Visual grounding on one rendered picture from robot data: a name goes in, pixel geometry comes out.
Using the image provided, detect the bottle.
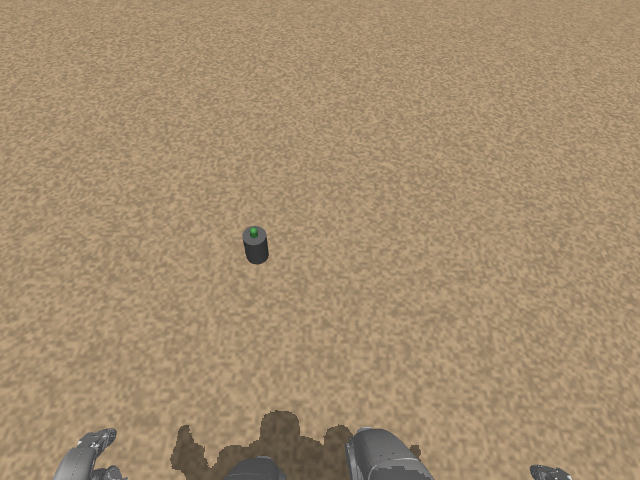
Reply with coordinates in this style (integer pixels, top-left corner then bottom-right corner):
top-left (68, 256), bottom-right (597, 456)
top-left (242, 226), bottom-right (269, 264)

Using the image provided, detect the left robot hand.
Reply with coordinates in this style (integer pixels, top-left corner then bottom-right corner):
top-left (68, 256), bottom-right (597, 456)
top-left (52, 428), bottom-right (128, 480)

